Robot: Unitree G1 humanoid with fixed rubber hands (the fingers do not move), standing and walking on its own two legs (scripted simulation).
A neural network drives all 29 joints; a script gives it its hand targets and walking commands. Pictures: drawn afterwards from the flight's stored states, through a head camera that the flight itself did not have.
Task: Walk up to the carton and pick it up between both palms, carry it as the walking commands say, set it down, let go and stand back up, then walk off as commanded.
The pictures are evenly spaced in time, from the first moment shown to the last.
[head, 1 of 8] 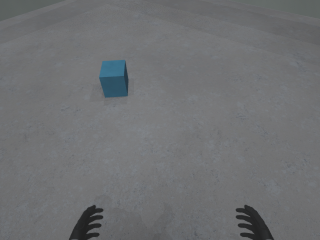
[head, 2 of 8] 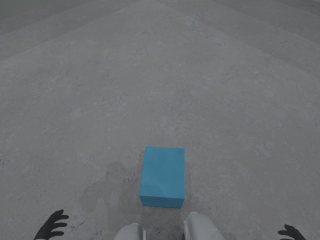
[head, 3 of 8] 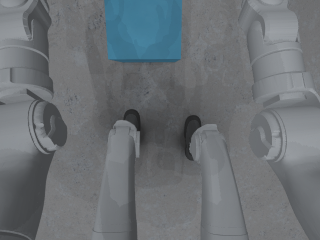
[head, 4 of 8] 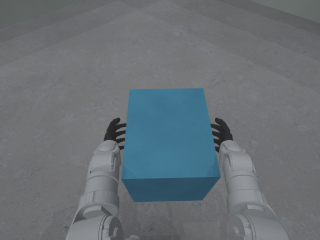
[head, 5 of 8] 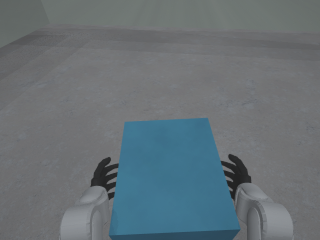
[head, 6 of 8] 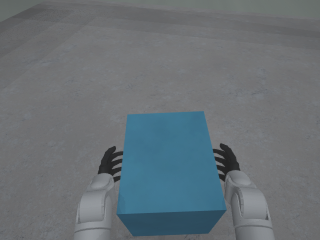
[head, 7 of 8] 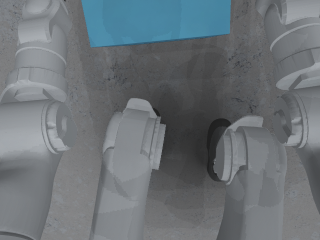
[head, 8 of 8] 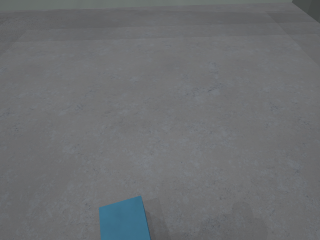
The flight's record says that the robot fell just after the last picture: no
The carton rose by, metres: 0.69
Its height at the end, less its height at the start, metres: +0.00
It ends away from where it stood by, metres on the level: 0.22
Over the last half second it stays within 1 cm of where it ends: yes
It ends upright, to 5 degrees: yes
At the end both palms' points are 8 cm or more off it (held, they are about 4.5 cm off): yes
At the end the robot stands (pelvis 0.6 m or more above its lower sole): yes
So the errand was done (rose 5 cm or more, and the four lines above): yes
